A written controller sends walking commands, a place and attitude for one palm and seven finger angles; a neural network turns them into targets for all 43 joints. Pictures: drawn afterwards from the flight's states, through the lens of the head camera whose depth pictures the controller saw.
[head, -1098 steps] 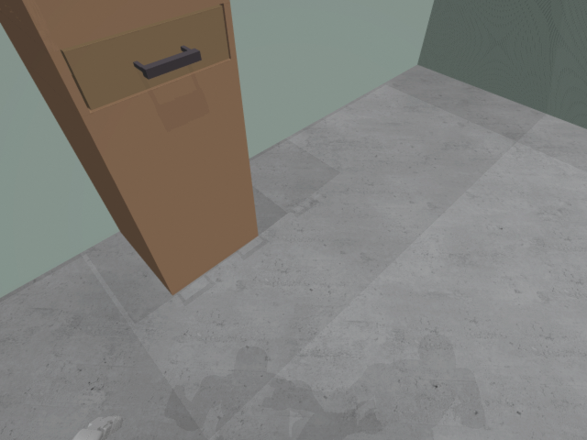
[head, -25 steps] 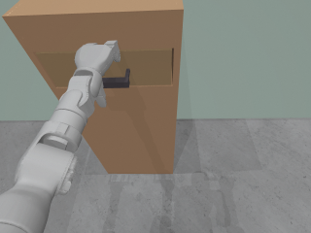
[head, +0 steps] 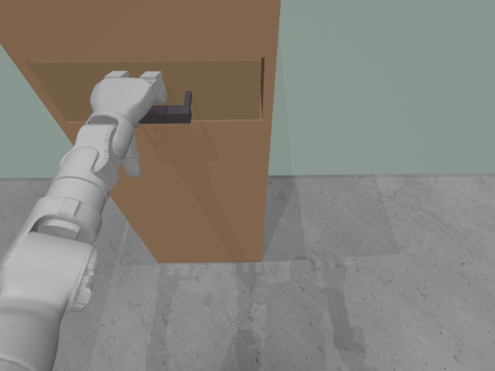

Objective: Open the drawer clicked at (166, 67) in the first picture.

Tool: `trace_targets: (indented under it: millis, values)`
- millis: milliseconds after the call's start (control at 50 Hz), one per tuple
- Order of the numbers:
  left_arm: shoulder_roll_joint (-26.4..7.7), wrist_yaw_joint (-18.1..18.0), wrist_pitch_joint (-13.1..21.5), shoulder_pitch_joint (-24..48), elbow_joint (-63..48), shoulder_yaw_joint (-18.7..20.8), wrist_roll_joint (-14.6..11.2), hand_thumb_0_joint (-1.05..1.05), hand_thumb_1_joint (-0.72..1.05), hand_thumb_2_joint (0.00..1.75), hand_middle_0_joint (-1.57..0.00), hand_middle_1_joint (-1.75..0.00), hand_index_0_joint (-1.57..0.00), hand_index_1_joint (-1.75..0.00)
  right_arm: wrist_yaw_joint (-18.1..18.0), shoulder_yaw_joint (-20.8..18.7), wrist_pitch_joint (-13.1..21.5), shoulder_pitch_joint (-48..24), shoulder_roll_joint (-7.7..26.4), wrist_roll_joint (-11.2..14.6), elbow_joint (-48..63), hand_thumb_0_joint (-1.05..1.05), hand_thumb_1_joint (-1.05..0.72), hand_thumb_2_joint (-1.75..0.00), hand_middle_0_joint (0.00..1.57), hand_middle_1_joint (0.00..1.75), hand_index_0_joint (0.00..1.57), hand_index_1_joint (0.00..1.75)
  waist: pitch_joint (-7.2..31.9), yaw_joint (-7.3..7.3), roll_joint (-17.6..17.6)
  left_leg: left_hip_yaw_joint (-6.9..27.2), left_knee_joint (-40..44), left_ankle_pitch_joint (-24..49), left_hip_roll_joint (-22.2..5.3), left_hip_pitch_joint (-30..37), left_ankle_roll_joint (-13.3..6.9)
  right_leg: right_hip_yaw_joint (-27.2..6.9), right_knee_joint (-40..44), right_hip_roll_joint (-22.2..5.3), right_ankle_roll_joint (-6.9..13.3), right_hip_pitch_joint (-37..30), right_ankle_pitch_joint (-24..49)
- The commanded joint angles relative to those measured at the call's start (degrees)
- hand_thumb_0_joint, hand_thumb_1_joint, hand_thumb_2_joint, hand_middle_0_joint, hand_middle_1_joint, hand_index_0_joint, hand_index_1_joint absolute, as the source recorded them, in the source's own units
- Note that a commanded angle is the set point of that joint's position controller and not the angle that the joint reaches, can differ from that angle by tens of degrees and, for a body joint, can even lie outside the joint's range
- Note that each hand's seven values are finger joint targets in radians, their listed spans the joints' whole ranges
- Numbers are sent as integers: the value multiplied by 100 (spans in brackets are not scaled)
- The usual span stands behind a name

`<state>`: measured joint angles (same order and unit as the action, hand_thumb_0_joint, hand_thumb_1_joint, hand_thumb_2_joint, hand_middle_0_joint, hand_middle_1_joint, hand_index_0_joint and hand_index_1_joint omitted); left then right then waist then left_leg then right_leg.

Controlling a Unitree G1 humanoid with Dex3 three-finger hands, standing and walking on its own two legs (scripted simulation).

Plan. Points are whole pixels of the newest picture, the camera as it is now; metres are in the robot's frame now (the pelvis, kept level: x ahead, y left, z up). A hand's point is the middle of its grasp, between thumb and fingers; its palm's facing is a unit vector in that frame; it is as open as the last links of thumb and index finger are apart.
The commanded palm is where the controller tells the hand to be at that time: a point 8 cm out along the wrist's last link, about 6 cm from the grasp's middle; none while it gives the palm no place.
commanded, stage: lower the fingers behind the handle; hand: left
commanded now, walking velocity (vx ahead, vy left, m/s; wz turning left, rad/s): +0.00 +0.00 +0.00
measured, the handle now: (152, 106) +0.54 +0.15 +0.11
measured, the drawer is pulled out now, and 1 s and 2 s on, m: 0.00 0.00 0.00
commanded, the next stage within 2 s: close the thumb around the handle in 0.90 s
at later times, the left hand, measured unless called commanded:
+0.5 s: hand (144, 133) +0.50 +0.17 +0.09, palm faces -0.03 -0.02 -1.00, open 13.7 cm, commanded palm +0.48 +0.17 +0.14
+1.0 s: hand (147, 134) +0.50 +0.16 +0.09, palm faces -0.02 -0.01 -1.00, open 13.8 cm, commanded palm +0.47 +0.17 +0.14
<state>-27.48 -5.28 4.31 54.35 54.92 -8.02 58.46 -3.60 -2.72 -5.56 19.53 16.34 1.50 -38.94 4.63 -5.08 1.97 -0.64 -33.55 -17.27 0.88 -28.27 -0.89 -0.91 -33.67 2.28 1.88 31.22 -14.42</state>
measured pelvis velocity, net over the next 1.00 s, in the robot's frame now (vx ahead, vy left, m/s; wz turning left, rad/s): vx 0.02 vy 0.01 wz -0.01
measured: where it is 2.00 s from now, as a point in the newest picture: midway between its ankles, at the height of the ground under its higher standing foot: outside the picture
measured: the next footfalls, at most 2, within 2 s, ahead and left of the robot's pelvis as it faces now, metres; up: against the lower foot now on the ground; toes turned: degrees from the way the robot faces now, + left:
none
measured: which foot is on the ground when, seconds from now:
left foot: down 0.00-1.00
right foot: down 0.00-1.00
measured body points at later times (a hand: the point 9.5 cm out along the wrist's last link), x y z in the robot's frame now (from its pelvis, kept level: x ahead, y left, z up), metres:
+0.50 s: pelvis +0.01 +0.01 +0.00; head +0.08 +0.00 +0.44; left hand +0.50 +0.17 +0.14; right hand +0.09 -0.25 -0.14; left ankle -0.02 +0.11 -0.73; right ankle +0.01 -0.10 -0.73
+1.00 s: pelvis +0.02 +0.01 +0.00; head +0.07 -0.02 +0.44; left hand +0.49 +0.16 +0.14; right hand +0.06 -0.26 -0.14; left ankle -0.02 +0.11 -0.73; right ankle +0.01 -0.10 -0.73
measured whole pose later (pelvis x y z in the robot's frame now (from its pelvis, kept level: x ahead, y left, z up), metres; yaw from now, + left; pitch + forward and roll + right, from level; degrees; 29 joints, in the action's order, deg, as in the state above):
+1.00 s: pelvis +0.02 +0.01 +0.00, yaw +0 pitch +13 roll +0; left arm -21.7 -10.7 -1.1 50.1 55.6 -8.5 59.6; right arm -1.1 -2.7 -7.7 18.3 14.2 0.7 -38.8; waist 6.9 -4.4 3.5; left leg -1.1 -34.8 -19.4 1.1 -28.4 -1.3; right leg -1.4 -35.3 2.1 1.5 31.7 -16.6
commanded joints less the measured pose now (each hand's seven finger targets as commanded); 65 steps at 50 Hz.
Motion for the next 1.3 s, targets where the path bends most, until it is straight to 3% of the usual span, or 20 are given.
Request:
trace_targets:
  millis: [0, 40, 100, 120, 240, 300, 380, 440, 460, 540, 580, 620, 700, 780, 840, 980, 1080, 1120, 1160, 1280]
  values:
    - [-997, -591, -172, 3088, -1049, 303, 1, 0, -50, 30, -30, -120, -30, -120, 94, -233, 216, 260, 643, 1, 426, 0, -90, -90, 20, 30, 20, 30, 2089, -114, 66, -107, 206, 1181, 53, 672, -131, -96, 341, -91, -1, -1057, 939]
    - [-1174, -687, -268, 3131, -1044, 450, 79, 0, -50, 30, -30, -120, -30, -120, 137, -264, 203, 308, 663, -24, 400, 0, -90, -90, 20, 30, 20, 30, 2386, -96, 128, -115, 130, 1391, 51, 745, -134, -128, 283, -86, 6, -1186, 1160]
    - [-848, -705, -453, 3036, -914, 248, 113, 0, -50, 30, -30, -120, -30, -120, 190, -267, 151, 334, 648, -27, 401, 0, -90, -90, 20, 30, 20, 30, 2442, -120, -35, -91, 93, 1694, 41, 831, -132, -14, 193, -33, 9, -1122, 1374]
    - [-742, -695, -527, 2969, -722, 200, 108, 0, -50, 30, -30, -120, -30, -120, 197, -270, 127, 329, 656, -30, 372, 0, -90, -90, 20, 30, 20, 30, 2341, -179, -241, -80, 75, 1782, 37, 799, -143, 4, 212, -33, 9, -1125, 1453]
    - [-484, -581, -726, 2487, -610, 91, 106, 0, -50, 30, -30, -120, -30, -120, 246, -258, -25, 230, 657, -40, 443, 0, -90, -90, 20, 30, 20, 30, 2258, -79, -400, -94, 68, 2044, 23, 863, -143, 70, 149, -22, 2, -1093, 1674]
    - [-290, -506, -804, 2263, -332, -63, 118, 0, -50, 30, -30, -120, -30, -120, 239, -207, -80, 152, 651, -9, 489, 0, -90, -90, 20, 30, 20, 30, 1732, -118, -548, -79, 146, 1670, 20, 651, -141, 119, 198, -21, 5, -885, 1366]
    - [-176, -472, -681, 2423, -576, -112, 101, 0, -50, 30, -30, -120, -30, -120, 226, -214, -89, 129, 631, -30, 582, 0, -90, -90, 20, 30, 20, 30, 1849, -128, -476, -49, 94, 1658, 14, 755, -150, 107, 145, -29, 19, -785, 1267]
    - [-592, -578, -300, 2728, -1241, 231, 95, 0, -50, 30, -30, -120, -30, -120, 192, -267, -57, 160, 602, -87, 644, 0, -90, -90, 20, 30, 20, 30, 2510, -57, -206, -16, -54, 1994, 24, 1008, -153, 27, 3, -35, 25, -973, 1509]
    - [-534, -653, -198, 2793, -1358, 191, 119, 0, -50, 30, -30, -120, -30, -120, 184, -271, -28, 170, 554, -116, 663, 0, -90, -90, 20, 30, 20, 30, 2624, -66, -64, -17, -110, 2067, 28, 1089, -146, 39, -46, -30, 28, -941, 1535]
    - [-109, -864, -425, 2614, -838, -92, 186, 0, -50, 30, -30, -120, -30, -120, 267, -276, -16, 227, 566, -96, 494, 0, -90, -90, 20, 30, 20, 30, 2163, -167, -202, 19, -125, 2034, -24, 946, -81, 144, -46, 17, 38, -495, 1305]
    - [-416, -986, -519, 2726, -821, 144, 189, 0, -50, 30, -30, -120, -30, -120, 275, -288, -21, 245, 592, -103, 461, 0, -90, -90, 20, 30, 20, 30, 2265, -118, -156, 7, -115, 1953, 1, 878, -84, 123, -61, 18, 50, -619, 1307]
    - [-318, -1011, -616, 2890, -830, 65, 166, 0, -50, 30, -30, -120, -30, -120, 283, -290, -31, 235, 591, -110, 440, 0, -90, -90, 20, 30, 20, 30, 2376, -175, -198, -9, -134, 2022, 22, 849, -97, 122, -54, 7, 49, -758, 1443]
    - [-425, -986, -747, 2666, -895, 164, 184, 0, -50, 30, -30, -120, -30, -120, 288, -299, -85, 236, 579, -106, 450, 0, -90, -90, 20, 30, 20, 30, 2648, -50, -170, -38, -117, 2312, 22, 913, -94, 108, -97, 1, 37, -1069, 1781]
    - [-290, -880, -776, 2494, -849, 60, 144, 0, -50, 30, -30, -120, -30, -120, 282, -284, -118, 170, 583, -89, 476, 0, -90, -90, 20, 30, 20, 30, 2345, -58, -252, -51, -37, 2138, 17, 843, -113, 117, -1, -2, 31, -1054, 1685]
    - [-657, -812, -710, 2328, -853, 319, 139, 0, -50, 30, -30, -120, -30, -120, 225, -264, -116, 116, 608, -77, 510, 0, -90, -90, 20, 30, 20, 30, 2352, -6, -376, -97, 34, 1898, 43, 684, -151, 31, 57, -36, 16, -1338, 1735]
    - [-696, -795, -467, 2130, -1039, 348, 155, 0, -50, 30, -30, -120, -30, -120, 180, -256, -36, 82, 576, -63, 558, 0, -90, -90, 20, 30, 20, 30, 2168, 34, -368, -146, 94, 1748, 53, 644, -152, 1, 121, -50, 7, -1366, 1675]
    - [-735, -909, -366, 2111, -1355, 436, 130, 0, -22, 42, -32, -123, -32, -123, 211, -295, 20, 83, 556, -91, 536, 0, -90, -90, 20, 30, 20, 30, 2535, 105, -240, -160, 45, 2006, 64, 843, -152, -21, 82, -50, 11, -1526, 1897]
    - [-833, -948, -380, 2139, -1313, 497, 154, 0, -11, 47, -33, -124, -33, -124, 200, -291, 5, 59, 571, -95, 511, 0, -90, -90, 20, 30, 20, 30, 2530, 77, -333, -155, 44, 2044, 78, 769, -144, -33, 80, -58, 9, -1619, 1987]
    - [-536, -967, -461, 2160, -1201, 242, 154, 0, 0, 52, -34, -125, -34, -125, 224, -288, 11, 39, 555, -60, 470, 0, -90, -90, 20, 30, 20, 30, 2223, -7, -313, -153, 67, 1938, 62, 779, -132, 21, 115, -42, 2, -1336, 1838]
    - [-530, -928, -573, 2424, -1145, 177, 154, 0, 34, 66, -36, -129, -36, -129, 204, -291, 33, 26, 562, -46, 441, 0, -90, -90, 20, 30, 20, 30, 2326, -57, -221, -154, 78, 1789, 82, 871, -147, -18, 159, -59, -7, -1316, 1708]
